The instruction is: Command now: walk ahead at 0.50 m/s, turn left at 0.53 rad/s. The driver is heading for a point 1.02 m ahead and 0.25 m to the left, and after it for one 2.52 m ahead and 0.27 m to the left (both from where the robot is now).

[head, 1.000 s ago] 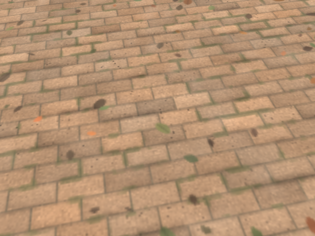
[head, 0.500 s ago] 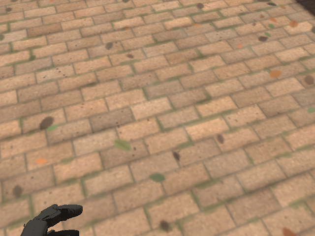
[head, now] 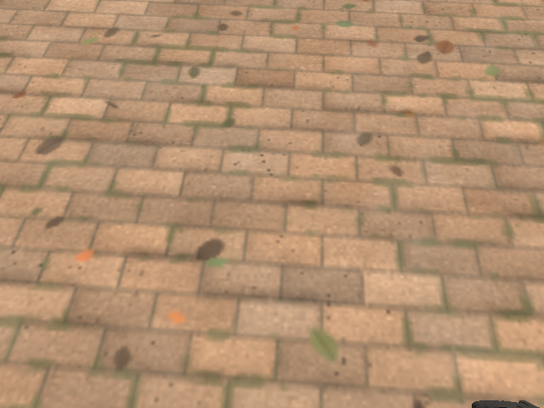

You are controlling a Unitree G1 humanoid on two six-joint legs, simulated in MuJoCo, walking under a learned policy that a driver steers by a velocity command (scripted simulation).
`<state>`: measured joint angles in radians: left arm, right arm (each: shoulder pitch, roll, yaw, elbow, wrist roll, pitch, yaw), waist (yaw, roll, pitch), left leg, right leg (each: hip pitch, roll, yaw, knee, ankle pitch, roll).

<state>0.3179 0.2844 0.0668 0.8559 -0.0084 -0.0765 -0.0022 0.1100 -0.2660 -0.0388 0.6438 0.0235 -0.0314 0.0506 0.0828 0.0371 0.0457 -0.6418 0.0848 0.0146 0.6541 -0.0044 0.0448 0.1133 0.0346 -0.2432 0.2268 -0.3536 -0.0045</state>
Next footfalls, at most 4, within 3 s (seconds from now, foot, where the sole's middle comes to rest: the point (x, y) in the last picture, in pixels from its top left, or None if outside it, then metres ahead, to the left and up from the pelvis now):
0.08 left None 0.22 0.11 -0.77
0.56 right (320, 380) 0.53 -0.05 -0.77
1.04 left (180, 321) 0.65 0.32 -0.77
1.50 right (267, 299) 0.74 0.10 -0.77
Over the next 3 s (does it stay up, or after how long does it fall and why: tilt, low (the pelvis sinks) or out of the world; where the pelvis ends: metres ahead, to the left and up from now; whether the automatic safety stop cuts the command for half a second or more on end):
stays up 1.00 0.22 0.01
